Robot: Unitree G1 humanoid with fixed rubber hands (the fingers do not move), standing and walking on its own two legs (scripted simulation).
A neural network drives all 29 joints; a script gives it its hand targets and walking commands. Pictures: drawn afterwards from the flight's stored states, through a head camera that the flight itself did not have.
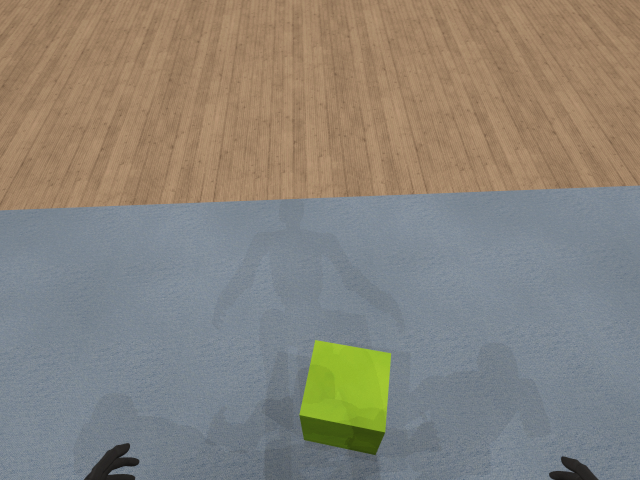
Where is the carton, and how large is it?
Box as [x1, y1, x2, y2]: [299, 340, 390, 454]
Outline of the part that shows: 315,340 299,414 304,439 375,454 385,428 390,353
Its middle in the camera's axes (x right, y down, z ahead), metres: +0.08 +0.46 +1.09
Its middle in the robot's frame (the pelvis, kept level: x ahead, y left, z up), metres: +0.41 -0.03 -0.66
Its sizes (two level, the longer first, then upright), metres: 0.210 0.200 0.250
